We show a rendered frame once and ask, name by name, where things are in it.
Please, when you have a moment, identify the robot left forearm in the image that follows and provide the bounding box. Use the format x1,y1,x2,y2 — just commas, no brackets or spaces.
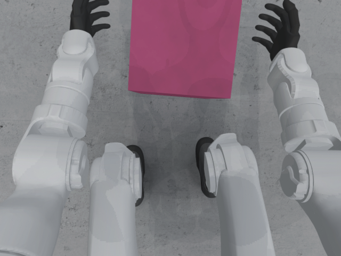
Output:
12,29,99,183

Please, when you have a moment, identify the robot left upper arm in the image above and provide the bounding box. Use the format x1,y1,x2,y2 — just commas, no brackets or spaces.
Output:
0,134,89,256

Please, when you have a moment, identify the robot left hand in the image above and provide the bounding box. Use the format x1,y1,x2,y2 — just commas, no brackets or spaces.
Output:
70,0,110,37

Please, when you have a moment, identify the robot right hand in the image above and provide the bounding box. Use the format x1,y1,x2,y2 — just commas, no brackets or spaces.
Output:
252,0,300,61

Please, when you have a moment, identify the robot right forearm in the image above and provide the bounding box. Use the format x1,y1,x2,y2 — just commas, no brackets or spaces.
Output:
267,47,341,153

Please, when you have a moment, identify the robot right upper arm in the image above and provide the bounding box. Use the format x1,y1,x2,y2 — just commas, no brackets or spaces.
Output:
280,149,341,256

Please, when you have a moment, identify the robot left shin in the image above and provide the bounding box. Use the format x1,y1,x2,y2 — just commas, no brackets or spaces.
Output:
89,142,138,200

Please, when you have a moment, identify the robot right shin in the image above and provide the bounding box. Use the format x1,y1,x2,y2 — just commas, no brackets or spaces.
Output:
206,133,258,193

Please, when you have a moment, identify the carton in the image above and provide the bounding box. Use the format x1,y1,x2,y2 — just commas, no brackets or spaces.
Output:
128,0,242,99

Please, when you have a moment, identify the robot shin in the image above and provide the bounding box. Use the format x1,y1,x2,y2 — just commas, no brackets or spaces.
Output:
206,133,258,193
89,142,138,200

